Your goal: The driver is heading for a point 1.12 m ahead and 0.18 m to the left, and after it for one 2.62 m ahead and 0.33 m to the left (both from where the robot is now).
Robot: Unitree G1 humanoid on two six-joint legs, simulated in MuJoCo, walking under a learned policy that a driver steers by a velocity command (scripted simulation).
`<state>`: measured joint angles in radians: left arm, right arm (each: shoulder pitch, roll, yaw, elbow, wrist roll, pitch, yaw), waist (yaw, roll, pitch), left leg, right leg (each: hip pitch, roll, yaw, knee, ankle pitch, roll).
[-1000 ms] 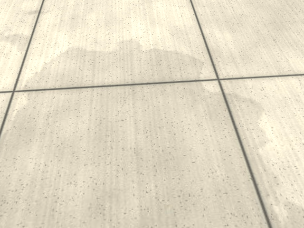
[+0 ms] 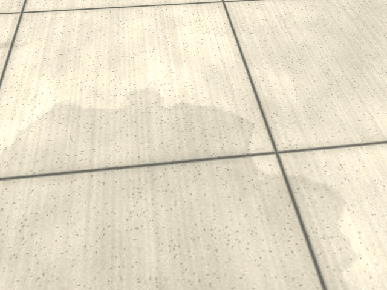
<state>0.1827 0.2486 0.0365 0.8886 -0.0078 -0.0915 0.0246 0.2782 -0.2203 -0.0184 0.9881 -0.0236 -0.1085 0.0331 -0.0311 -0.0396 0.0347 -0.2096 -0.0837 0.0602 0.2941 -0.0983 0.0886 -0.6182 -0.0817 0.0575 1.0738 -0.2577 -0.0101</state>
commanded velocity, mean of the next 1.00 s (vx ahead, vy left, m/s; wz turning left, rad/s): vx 0.05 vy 0.00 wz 0.00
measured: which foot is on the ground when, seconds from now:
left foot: down 0.00-1.00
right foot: up 0.00-0.18, down 0.20-1.00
